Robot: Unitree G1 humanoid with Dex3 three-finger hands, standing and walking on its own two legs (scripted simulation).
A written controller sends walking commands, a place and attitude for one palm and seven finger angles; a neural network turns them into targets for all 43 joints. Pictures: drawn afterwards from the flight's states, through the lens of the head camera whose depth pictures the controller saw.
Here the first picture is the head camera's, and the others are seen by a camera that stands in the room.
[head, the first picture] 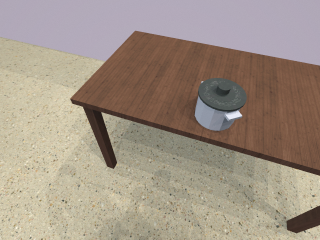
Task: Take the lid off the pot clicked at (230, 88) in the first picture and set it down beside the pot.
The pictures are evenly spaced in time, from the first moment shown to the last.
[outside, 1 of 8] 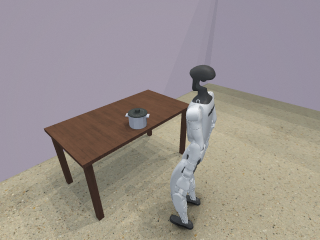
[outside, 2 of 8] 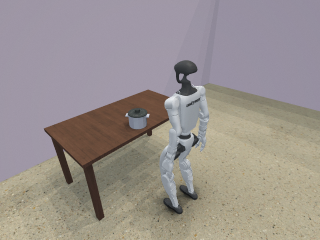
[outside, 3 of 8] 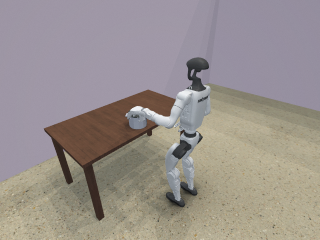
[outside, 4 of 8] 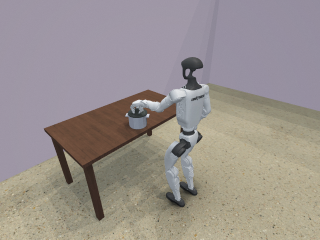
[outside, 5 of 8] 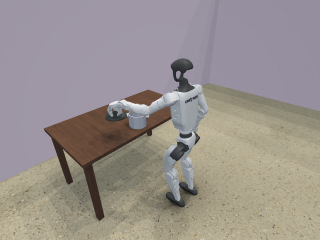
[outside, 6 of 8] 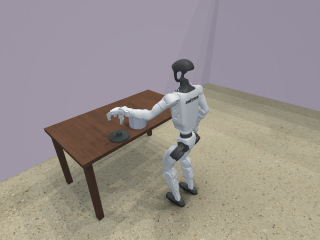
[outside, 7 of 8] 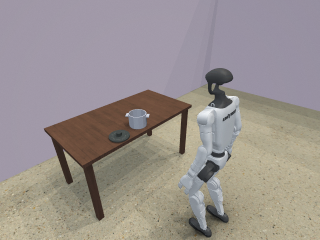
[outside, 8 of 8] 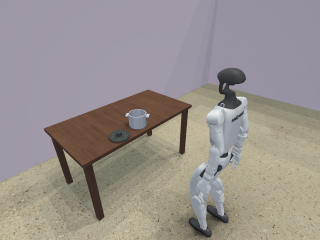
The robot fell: no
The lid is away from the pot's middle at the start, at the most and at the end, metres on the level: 0.00 0.25 0.23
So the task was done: yes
